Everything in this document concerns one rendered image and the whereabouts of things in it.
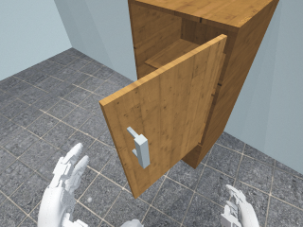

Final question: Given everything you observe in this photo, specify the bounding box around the cupboard door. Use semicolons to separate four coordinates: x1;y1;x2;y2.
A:
98;34;227;199

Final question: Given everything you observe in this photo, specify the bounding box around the robot left hand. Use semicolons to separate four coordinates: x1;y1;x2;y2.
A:
37;143;90;227

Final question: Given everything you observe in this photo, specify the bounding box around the robot right hand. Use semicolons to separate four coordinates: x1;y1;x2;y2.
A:
221;184;259;227

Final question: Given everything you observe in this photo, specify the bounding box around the handle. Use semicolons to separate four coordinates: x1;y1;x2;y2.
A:
127;127;151;168

